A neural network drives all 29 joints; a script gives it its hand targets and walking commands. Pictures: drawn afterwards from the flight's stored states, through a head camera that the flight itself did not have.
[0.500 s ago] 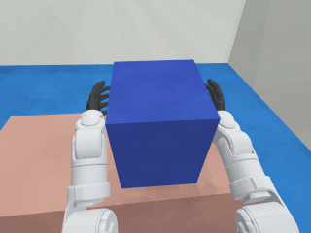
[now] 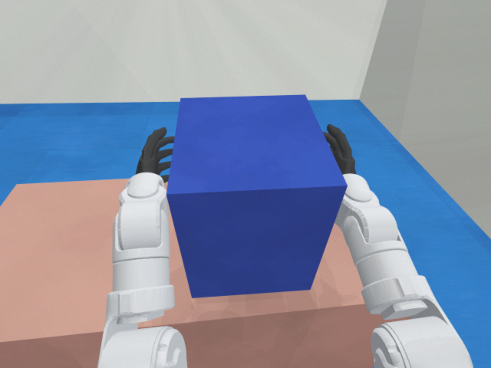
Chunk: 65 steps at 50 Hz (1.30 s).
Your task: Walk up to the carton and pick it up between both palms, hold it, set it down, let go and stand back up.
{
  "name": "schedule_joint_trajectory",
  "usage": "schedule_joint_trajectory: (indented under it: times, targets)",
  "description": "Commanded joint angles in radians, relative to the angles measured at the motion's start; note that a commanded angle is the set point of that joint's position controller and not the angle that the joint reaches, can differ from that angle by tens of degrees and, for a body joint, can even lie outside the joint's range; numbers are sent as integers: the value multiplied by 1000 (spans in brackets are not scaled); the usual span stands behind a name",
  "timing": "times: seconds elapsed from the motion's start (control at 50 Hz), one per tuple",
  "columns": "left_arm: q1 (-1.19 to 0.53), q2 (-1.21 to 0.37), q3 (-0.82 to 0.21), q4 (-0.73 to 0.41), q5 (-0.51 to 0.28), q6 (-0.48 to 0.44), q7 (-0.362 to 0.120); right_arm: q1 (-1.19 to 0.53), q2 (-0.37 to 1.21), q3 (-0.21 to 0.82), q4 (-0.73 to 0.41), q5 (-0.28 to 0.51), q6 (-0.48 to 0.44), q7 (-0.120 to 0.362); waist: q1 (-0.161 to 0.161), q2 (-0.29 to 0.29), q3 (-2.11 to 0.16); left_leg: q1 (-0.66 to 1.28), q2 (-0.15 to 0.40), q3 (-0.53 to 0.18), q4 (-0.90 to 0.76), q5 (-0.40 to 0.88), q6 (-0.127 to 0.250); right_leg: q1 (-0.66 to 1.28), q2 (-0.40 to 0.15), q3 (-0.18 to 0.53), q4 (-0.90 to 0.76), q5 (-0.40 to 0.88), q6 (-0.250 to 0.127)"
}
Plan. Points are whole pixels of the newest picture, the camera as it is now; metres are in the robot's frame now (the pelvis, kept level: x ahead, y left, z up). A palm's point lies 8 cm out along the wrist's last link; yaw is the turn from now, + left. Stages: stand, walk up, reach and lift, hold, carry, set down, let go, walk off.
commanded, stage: hold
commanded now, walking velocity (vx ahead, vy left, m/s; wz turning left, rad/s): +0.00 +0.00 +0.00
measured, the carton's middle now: (247, 197) +0.36 +0.00 +0.15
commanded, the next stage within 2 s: set down in 0.58 s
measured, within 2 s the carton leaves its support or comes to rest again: neither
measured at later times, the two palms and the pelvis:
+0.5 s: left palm (150, 175) +0.36 +0.15 +0.20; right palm (339, 173) +0.36 -0.14 +0.19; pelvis +0.00 +0.00 +0.00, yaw +0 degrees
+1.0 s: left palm (156, 176) +0.37 +0.14 +0.18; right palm (337, 181) +0.37 -0.15 +0.17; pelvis +0.01 +0.00 +0.00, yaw +1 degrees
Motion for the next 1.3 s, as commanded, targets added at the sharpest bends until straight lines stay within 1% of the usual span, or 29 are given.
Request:
schedule_joint_trajectory:
  times: [0.0, 0.1, 0.18, 0.26, 0.32, 0.36, 0.38, 0.4, 0.48, 0.56, 0.58, 0.62, 0.68, 0.7, 0.72, 0.74, 0.8, 0.82, 0.84, 0.86, 0.94, 0.98, 1.02, 1.08, 1.1, 1.18, 1.2, 1.24, 1.28]
  targets:
    - [-671, -529, -527, -112, -161, -69, -135, -821, 617, 397, -330, 73, -71, 55, -5, 66, -382, 159, -31, 21, -11, 216, -36, 5, 43, -28, -26, 171, 58]
    - [-669, -535, -536, -103, -166, -71, -131, -831, 613, 390, -330, 70, -75, 58, -4, 71, -392, 154, -29, 14, -13, 197, -36, -3, 46, -30, -24, 146, 57]
    - [-666, -536, -532, -93, -164, -70, -130, -815, 608, 380, -310, 65, -72, 60, -13, 70, -375, 152, -28, 14, -17, 189, -35, -14, 45, -30, -28, 125, 56]
    - [-664, -528, -515, -69, -156, -65, -134, -817, 602, 372, -297, 56, -69, 62, -8, 60, -354, 142, -25, 15, -27, 172, -28, -12, 45, -28, -32, 109, 53]
    - [-667, -532, -518, -78, -157, -65, -134, -824, 598, 376, -305, 59, -74, 58, -15, 54, -364, 151, -27, 13, -20, 191, -31, -6, 45, -30, -30, 135, 56]
    - [-664, -531, -512, -81, -159, -68, -134, -825, 607, 377, -308, 65, -72, 57, -9, 56, -373, 156, -26, 16, -17, 195, -29, -3, 46, -30, -31, 151, 58]
    - [-665, -531, -517, -87, -161, -67, -134, -816, 606, 382, -308, 67, -73, 57, -15, 63, -376, 163, -26, 16, -16, 207, -32, 4, 45, -31, -27, 159, 56]
    - [-656, -533, -520, -85, -159, -66, -134, -818, 602, 384, -309, 69, -73, 57, -8, 67, -377, 161, -28, 16, -14, 218, -37, 6, 46, -31, -27, 163, 58]
    - [-658, -537, -527, -98, -162, -64, -132, -820, 593, 380, -321, 68, -77, 59, -13, 72, -384, 167, -26, 16, -12, 219, -40, -2, 49, -33, -29, 151, 52]
    - [-657, -534, -533, -107, -166, -70, -128, -828, 605, 396, -342, 79, -79, 58, -3, 63, -395, 163, -29, 14, -9, 226, -37, 6, 48, -31, -22, 166, 58]
    - [-656, -548, -544, -133, -173, -71, -135, -800, 608, 405, -365, 83, -81, 62, -10, 66, -430, 207, -42, 11, -6, 240, -37, 28, 52, -40, -20, 203, 39]
    - [-652, -538, -534, -139, -171, -76, -144, -795, 585, 396, -362, 79, -85, 64, -16, 72, -421, 214, -41, 7, -2, 268, -43, 37, 52, -40, -18, 232, 35]
    - [-650, -515, -497, -97, -143, -93, -155, -785, 560, 348, -319, 50, -107, 70, -24, 76, -339, 191, -36, 8, -24, 216, -42, 22, 51, -48, -30, 167, 33]
    - [-650, -508, -474, -77, -129, -107, -160, -789, 550, 333, -299, 29, -123, 75, -15, 77, -315, 174, -34, 11, -35, 177, -41, 14, 48, -48, -34, 132, 31]
    - [-646, -507, -457, -50, -110, -123, -166, -781, 546, 308, -277, 5, -138, 81, -19, 71, -298, 160, -31, 16, -50, 136, -35, 4, 46, -51, -41, 98, 31]
    - [-645, -509, -445, -24, -99, -140, -173, -787, 538, 288, -259, -13, -160, 91, -12, 75, -288, 152, -27, 18, -58, 105, -32, 2, 46, -61, -37, 70, 28]
    - [-627, -487, -395, 43, -59, -195, -190, -770, 507, 232, -204, -84, -240, 118, 2, 58, -264, 133, -21, 34, -75, 62, -27, 4, 40, -73, -41, 46, 34]
    - [-608, -484, -386, 57, -53, -213, -194, -753, 499, 221, -180, -105, -267, 126, 14, 47, -263, 136, -20, 38, -80, 66, -26, 12, 38, -78, -41, 54, 35]
    - [-605, -482, -374, 78, -48, -230, -199, -752, 494, 210, -175, -126, -292, 132, 8, 40, -266, 146, -20, 41, -83, 68, -25, 18, 38, -82, -44, 61, 37]
    - [-593, -481, -375, 86, -44, -246, -201, -746, 487, 204, -175, -142, -318, 135, 16, 35, -272, 146, -19, 43, -79, 80, -25, 27, 35, -83, -44, 78, 41]
    - [-552, -469, -356, 142, -34, -301, -201, -714, 472, 177, -132, -200, -395, 138, 19, 9, -269, 135, -17, 55, -83, 84, -18, 60, 25, -84, -45, 115, 48]
    - [-544, -465, -362, 144, -38, -325, -198, -699, 468, 169, -124, -216, -425, 137, 19, 3, -279, 132, -15, 54, -83, 94, -18, 74, 22, -89, -41, 138, 49]
    - [-544, -471, -385, 136, -52, -349, -191, -697, 477, 182, -131, -218, -450, 132, 19, 10, -311, 134, -19, 51, -73, 121, -18, 91, 16, -82, -33, 189, 52]
    - [-563, -486, -424, 124, -74, -385, -171, -708, 501, 214, -155, -209, -486, 122, 12, 34, -376, 146, -21, 46, -37, 206, -28, 110, 12, -76, -13, 287, 53]
    - [-559, -488, -444, 110, -82, -396, -164, -705, 503, 228, -175, -204, -496, 118, 16, 43, -410, 151, -23, 41, -26, 243, -34, 120, 12, -76, -4, 329, 53]
    - [-563, -490, -476, 96, -102, -427, -148, -692, 535, 282, -200, -189, -502, 104, 17, 46, -470, 134, -30, 37, -6, 308, -43, 158, 4, -51, 19, 468, 62]
    - [-563, -490, -485, 93, -105, -430, -147, -688, 542, 294, -204, -182, -500, 100, 12, 50, -474, 132, -29, 33, -2, 313, -46, 165, 5, -49, 22, 488, 63]
    - [-557, -492, -496, 78, -110, -439, -141, -666, 558, 318, -205, -169, -494, 95, 19, 56, -494, 124, -29, 28, 3, 344, -50, 175, 4, -46, 36, 526, 63]
    - [-551, -501, -498, 83, -110, -442, -138, -648, 563, 329, -196, -161, -483, 93, 20, 58, -479, 126, -29, 26, 3, 356, -53, 164, 8, -48, 30, 523, 60]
